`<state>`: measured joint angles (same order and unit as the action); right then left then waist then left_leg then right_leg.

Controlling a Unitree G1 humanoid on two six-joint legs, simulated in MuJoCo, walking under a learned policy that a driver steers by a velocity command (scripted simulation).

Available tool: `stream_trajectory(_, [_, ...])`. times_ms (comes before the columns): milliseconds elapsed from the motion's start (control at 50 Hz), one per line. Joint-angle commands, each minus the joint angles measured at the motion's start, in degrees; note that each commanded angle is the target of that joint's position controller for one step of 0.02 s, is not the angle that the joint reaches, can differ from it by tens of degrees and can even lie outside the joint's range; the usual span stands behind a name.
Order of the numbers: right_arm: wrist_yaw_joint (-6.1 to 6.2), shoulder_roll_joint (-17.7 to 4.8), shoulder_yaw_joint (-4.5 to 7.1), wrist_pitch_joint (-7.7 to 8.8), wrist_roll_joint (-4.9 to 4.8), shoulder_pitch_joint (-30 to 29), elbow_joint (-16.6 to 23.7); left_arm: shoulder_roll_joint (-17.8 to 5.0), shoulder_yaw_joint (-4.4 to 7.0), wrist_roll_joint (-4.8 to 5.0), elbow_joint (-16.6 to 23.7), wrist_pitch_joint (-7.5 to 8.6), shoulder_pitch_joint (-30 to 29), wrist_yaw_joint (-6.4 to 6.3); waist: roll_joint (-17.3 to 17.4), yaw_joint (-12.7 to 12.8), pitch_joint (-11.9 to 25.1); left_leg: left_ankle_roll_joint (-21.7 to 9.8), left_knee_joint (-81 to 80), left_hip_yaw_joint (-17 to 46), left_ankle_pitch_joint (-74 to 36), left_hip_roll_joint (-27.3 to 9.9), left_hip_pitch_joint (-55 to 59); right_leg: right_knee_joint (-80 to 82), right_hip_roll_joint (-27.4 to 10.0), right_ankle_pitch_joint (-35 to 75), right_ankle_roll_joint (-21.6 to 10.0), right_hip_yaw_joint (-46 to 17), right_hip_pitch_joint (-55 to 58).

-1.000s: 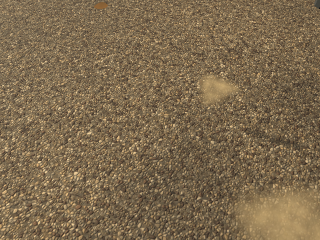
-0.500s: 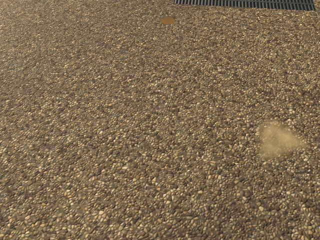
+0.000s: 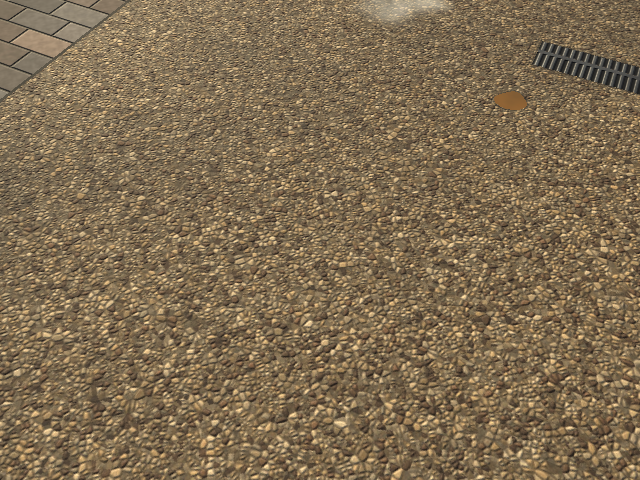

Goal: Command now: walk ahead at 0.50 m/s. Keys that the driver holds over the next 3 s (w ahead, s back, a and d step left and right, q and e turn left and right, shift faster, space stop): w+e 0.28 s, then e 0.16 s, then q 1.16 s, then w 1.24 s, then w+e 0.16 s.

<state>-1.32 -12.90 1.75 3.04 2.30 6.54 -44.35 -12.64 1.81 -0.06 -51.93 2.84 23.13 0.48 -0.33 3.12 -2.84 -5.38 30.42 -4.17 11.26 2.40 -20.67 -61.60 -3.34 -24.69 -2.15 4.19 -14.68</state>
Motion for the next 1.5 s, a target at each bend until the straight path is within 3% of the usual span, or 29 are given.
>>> stream_trajectory(20, [0.93, -6.77, 2.19, 0.9, -1.04, 9.57, -1.31, -5.95, 1.51, -0.4, 4.11, 0.5, -0.91, 0.31, 3.01, -3.59, 3.93, -6.54, -16.74, 16.9, -15.63, -17.16, 18.74, -4.18, -2.63, 4.89, -1.12, -5.8, -19.02])
stream_trajectory(60, [1.07, -5.05, 1.62, 1.84, -1.17, 8.89, -1.85, -4.76, 1.58, -1.36, 2.43, -1.07, 1.86, 1.0, 4.71, -1.83, 3.15, -4.98, -20.24, 12.14, -14.82, -15.24, 13.5, -2.75, -2.19, 7.38, -0.46, -5.94, -14.69])
stream_trajectory(120, [1.27, -6.47, 2.02, 2.99, -1.43, 11.25, -3.55, -4.07, 1.94, -1.34, 3.26, -1.84, -1.95, 1.81, 4.26, -1.68, 0.5, -4.47, -23.66, 7.63, -14.51, -14.82, 13.26, -1.22, -2.27, 13.29, 0.06, -6.48, -19.47])
stream_trajectory(200, [1.45, -5.95, 1.74, 3.32, -1.28, 14.02, -5.1, -3.93, 2.0, -1.34, 5.32, -1.88, -9.27, 1.96, 3.59, -3.01, -2.12, -3.67, -24.6, 2.51, -17.1, -14.35, 16.11, 5.52, -1.85, 20.86, 0.6, -6.54, -25.83])
stream_trajectory(280, [2.03, -6.33, 1.52, 3.39, -1.38, 15.96, -6.44, -2.77, 1.03, -1.68, 8.03, -1.53, -16.76, 2.64, 3.87, -4.75, -3.42, -2.44, -23.69, -2.66, -23.39, -14.29, 19.19, 16.77, -0.96, 26.03, -0.1, -1.84, -24.52])
stream_trajectory(320, [2.63, -6.5, 1.38, 2.96, -1.47, 17.28, -7.52, -1.95, 0.5, -2.02, 9.48, -1.19, -19.47, 2.92, 3.24, -5.28, -4.43, -1.69, -20.02, -5.53, -34.76, -14.45, 21.43, 22.62, 0.34, 25.42, -1.13, 1.51, -22.45])
stream_trajectory(380, [3.63, -8.81, 1.79, 2.3, -1.42, 16.93, -8.11, -3.01, 0.85, -2.51, 8.85, -0.81, -14.58, 2.59, 5.81, -3.24, -0.09, 0.28, -8.17, -7.71, -57.52, -14.68, 25.05, 25.65, 5.5, 19.5, -3.72, 5.22, -14.24])
stream_trajectory(420, [4.02, -10.27, 2.33, 1.5, -1.52, 14.71, -7.3, -5.63, 2.08, -2.9, 6.15, -0.08, -3.79, 1.91, 6.23, 1.18, 6.23, 0.79, 8.81, -7.69, -57.23, -14.45, 23.22, 29.93, 8.38, 18.79, -6.45, 3.91, -2.7])
stream_trajectory(440, [3.73, -10.6, 2.46, 1.39, -2.33, 12.91, -6.38, -8.01, 3.09, -3.6, 4.66, 0.69, 2.09, 1.27, 3.12, 5.0, 9.66, 2.39, 23.54, -8.6, -41.94, -11.65, 17.12, 36.95, 6.26, 29.91, -8.61, 0.29, 6.92])
stream_trajectory(460, [3.21, -3.57, 0.89, 1.57, -2.02, 17.9, -4.34, -14.49, 4.46, -3.4, 4.67, 1.08, 1.74, 0.68, -9.53, 0.38, 15.42, 3.89, 42.09, -7.99, 15.31, -4.57, -0.41, 28.16, -11.61, 69.78, -13.61, -16.69, 24.09])
stream_trajectory(480, [3.18, -3.93, 0.72, 0.78, -3.6, 22.56, -4.28, -16.33, 5.13, -0.69, 5.68, 0.61, 3.43, 0.42, -10.2, 0.38, 27.79, 4.83, 55.8, 2.63, 25.51, 1.11, -9.69, 30.96, -22.49, 83.77, -24.48, -34.74, 34.47])
stream_trajectory(500, [3.18, -5.46, 0.84, 0.24, -2.7, 19.72, -5.51, -12.43, 4.29, 0.45, 6.78, -0.24, -0.71, -0.26, -0.49, 0.44, 24.17, 4.86, 53.66, 6.86, 17.81, -2.91, -9.82, 35.02, -20.13, 74.4, -22.57, -27.47, 26.98])
stream_trajectory(540, [2.85, -4.56, 0.58, -0.12, -1.97, 14.9, -5.56, -4.12, 1.36, 0.1, 6.34, -0.61, -7.76, -0.87, 1.94, -2.5, 8.72, 5.04, 43.29, 6.75, 14.18, -5.76, -8.49, 41.87, -14.51, 58.43, -16.49, -18.08, 10.56])
stream_trajectory(560, [2.67, -4.34, 0.65, -1.31, -1.17, 15.36, -6.19, -2.67, 0.62, 0.12, 5.95, -0.39, -8.98, -1.3, 1.23, -3.82, 6.2, 5.24, 38.28, 7.49, 13.2, -6.44, -3.96, 44.19, -12.63, 55.71, -14.21, -13.83, 4.54])
stream_trajectory(580, [2.49, -3.73, 0.66, -2.6, -0.76, 17.37, -7.46, -2.55, 0.25, -0.46, 5.26, -0.11, -9.09, -1.48, 0.17, -4.67, 5.52, 5.37, 35.61, 7.01, 11.91, -5.64, 1.27, 45.46, -11.32, 55.52, -12.62, -10.32, -0.26])
stream_trajectory(620, [2.23, -2.43, 0.59, -3.69, -1.32, 19.51, -8.71, -4.71, 0.44, -1.44, 4.45, 0.72, -9.39, -1.38, -1.29, -6.01, 6.4, 5.44, 31.19, 6.56, 10.35, -4.05, 4.8, 45.71, -10.01, 58.04, -11.44, -6.08, -2.0])
stream_trajectory(660, [2.2, -2.94, 0.96, -4.13, -1.27, 17.9, -8.38, -6.49, 0.86, -1.31, 4.69, 0.79, -10.75, -1.36, -3.08, -6.15, 6.87, 5.5, 27.47, 5.69, 9.32, -3.73, 2.82, 45.58, -9.62, 54.45, -10.61, -3.88, -0.07])
stream_trajectory(800, [1.54, -3.54, 1.7, -5.55, -0.71, 8.57, -4.47, -7.46, 1.85, -1.25, 4.7, -1.93, -9.4, -2.59, -5.07, -2.57, 3.67, 5.86, 18.87, 3.13, 9.86, -5.37, -3.39, 49.01, -12.3, 19.24, -11.62, -5.17, 2.88])
stream_trajectory(920, [1.15, -2.84, 1.93, -5.31, -1.29, 8.75, -2.33, -9.18, 2.83, -1.49, 4.56, -3.04, -9.62, -2.84, -5.51, -2.31, 4.99, 4.26, 11.22, 0.26, 14.4, -3.96, -0.3, 43.35, -15.29, 26.42, -11.76, -4.27, 6.65])
stream_trajectory(960, [0.91, -2.45, 1.89, -4.73, -1.48, 10.78, -2.09, -10.26, 3.28, -1.24, 4.57, -3.55, -10.58, -2.84, -5.19, -3.93, 5.84, 2.9, 1.97, -0.75, 9.05, -2.9, 5.1, 38.6, -14.65, 28.4, -8.91, -1.74, 5.68])
stream_trajectory(980, [0.94, -3.48, 2.07, -4.18, -1.43, 11.73, -2.02, -10.41, 3.53, -1.4, 4.22, -3.83, -9.94, -2.69, -3.21, -4.67, 5.51, 1.89, -5.75, 1.38, 2.76, -3.07, 8.96, 34.96, -13.5, 24.54, -5.45, 0.28, 3.04])
stream_trajectory(1000, [1.33, -8.07, 3.14, -3.62, -0.68, 12.12, -1.65, -8.13, 3.17, -1.51, 4.66, -4.14, -8.48, -2.16, 6.42, -3.91, 4.65, -0.26, -14.69, 13.32, -1.04, -10.46, 12.4, 24.55, -8.78, 14.62, -0.79, 4.97, -3.16])
stream_trajectory(1020, [1.62, -15.97, 5.1, -3.59, -0.98, 12.44, -0.6, -4.1, 2.04, -0.57, 8.45, -4.37, -11.43, -2.41, 18.77, -4.16, 1.19, -8.46, -15.93, 33.03, -24.04, -24.51, 14.22, 15.35, 3.23, -8.44, 3.66, 7.0, -17.74])
stream_trajectory(1040, [2.07, -14.58, 5.38, -3.77, -0.69, 16.72, -2.13, -6.03, 2.21, -1.13, 8.55, -5.2, -15.28, -2.98, 10.59, -7.14, 1.32, -13.42, -13.7, 29.71, -31.17, -24.63, 13.52, 4.37, 2.81, -11.16, 3.83, -0.87, -18.28])
stream_trajectory(1080, [2.52, -10.88, 4.36, -4.3, -1.45, 9.92, -0.91, -6.38, 2.47, -0.27, 7.49, -5.26, -13.02, -2.48, 5.54, -2.95, 1.06, -10.24, -12.65, 20.68, -27.11, -16.79, 12.67, 1.08, 1.81, -2.35, 3.6, -4.64, -18.9])
stream_trajectory(1140, [2.28, -8.9, 3.75, -4.31, -2.29, 6.42, 1.24, -8.38, 3.18, -1.71, 6.99, -4.89, -11.44, -1.82, 5.85, -2.24, 5.26, -8.49, -10.9, 17.85, -33.1, -12.85, 16.96, -1.6, 2.71, 2.8, 4.08, -4.55, -18.75])
stream_trajectory(1340, [1.96, -12.86, 5.0, -4.45, -1.41, 10.56, 1.64, -7.73, 2.49, -0.66, 10.97, -5.42, -15.53, -2.32, 6.63, -5.22, 4.76, -9.51, -10.12, 26.49, -23.46, -12.53, 17.36, 10.87, 3.31, 1.15, 4.91, -6.6, -17.03])
stream_trajectory(1460, [1.09, -13.83, 5.46, -5.0, -1.12, 7.07, 3.01, -8.2, 2.05, 0.04, 12.83, -4.48, -14.37, -2.65, 7.68, -4.33, 5.65, -7.46, -8.13, 32.2, -23.37, -10.68, 12.45, 20.59, 5.8, 0.26, 3.03, -7.19, -7.37])
stream_trajectory(1500, [0.9, -13.78, 5.51, -5.24, -1.51, 4.44, 3.48, -7.98, 1.87, 0.24, 12.51, -3.94, -11.05, -2.93, 7.63, -2.16, 5.82, -4.9, -6.78, 33.3, -21.18, -8.72, 9.67, 30.0, 6.6, 3.8, 2.26, -7.05, -0.3])
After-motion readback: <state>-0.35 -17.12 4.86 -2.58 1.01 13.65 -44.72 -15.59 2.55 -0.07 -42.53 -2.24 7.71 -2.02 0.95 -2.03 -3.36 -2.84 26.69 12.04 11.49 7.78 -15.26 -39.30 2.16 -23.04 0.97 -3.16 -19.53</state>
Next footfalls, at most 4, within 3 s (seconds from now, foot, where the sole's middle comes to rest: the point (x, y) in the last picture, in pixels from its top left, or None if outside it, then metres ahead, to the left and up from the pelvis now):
0.44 right None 0.37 -0.12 -0.77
1.00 left None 0.33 0.07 -0.77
1.54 right None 0.37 -0.12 -0.77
2.00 left None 0.35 0.12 -0.77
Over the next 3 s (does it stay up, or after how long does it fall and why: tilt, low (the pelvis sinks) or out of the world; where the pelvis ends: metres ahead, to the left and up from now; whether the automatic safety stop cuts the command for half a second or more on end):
stays up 0.81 0.21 0.00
